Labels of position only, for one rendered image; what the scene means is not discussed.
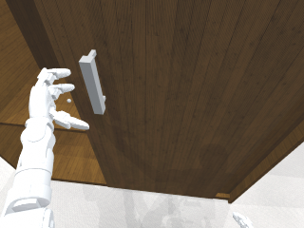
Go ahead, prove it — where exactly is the left robot hand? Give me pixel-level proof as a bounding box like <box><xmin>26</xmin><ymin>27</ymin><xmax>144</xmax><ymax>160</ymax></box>
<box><xmin>28</xmin><ymin>67</ymin><xmax>89</xmax><ymax>130</ymax></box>

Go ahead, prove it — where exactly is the robot left upper arm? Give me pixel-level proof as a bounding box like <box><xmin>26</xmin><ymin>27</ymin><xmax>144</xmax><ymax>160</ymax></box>
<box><xmin>0</xmin><ymin>207</ymin><xmax>55</xmax><ymax>228</ymax></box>

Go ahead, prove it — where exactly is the left robot forearm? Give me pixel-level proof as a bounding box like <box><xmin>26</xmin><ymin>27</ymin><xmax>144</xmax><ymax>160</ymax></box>
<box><xmin>0</xmin><ymin>117</ymin><xmax>56</xmax><ymax>224</ymax></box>

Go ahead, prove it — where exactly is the wardrobe door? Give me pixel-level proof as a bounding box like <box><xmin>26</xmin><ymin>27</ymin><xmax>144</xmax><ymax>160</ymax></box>
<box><xmin>219</xmin><ymin>94</ymin><xmax>304</xmax><ymax>194</ymax></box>
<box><xmin>33</xmin><ymin>0</ymin><xmax>304</xmax><ymax>200</ymax></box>

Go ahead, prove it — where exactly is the right robot hand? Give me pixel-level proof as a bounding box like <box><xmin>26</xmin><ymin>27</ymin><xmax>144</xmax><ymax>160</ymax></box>
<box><xmin>232</xmin><ymin>212</ymin><xmax>254</xmax><ymax>228</ymax></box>

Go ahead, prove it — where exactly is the handle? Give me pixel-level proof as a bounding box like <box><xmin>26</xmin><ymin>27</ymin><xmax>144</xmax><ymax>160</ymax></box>
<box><xmin>79</xmin><ymin>49</ymin><xmax>106</xmax><ymax>115</ymax></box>

